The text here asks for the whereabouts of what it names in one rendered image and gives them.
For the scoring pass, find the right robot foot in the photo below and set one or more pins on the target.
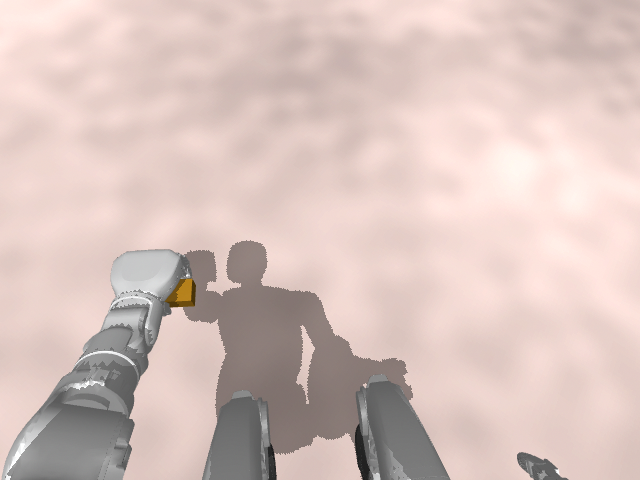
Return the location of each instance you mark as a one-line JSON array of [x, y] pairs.
[[361, 456]]

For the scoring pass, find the left robot hand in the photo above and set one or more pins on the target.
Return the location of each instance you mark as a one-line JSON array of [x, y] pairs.
[[154, 272]]

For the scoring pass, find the small box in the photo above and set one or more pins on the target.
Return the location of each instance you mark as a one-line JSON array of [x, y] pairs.
[[183, 295]]

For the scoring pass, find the left robot arm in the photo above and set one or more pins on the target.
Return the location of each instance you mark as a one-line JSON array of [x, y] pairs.
[[82, 431]]

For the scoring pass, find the right robot hand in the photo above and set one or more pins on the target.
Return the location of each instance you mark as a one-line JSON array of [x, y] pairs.
[[537, 468]]

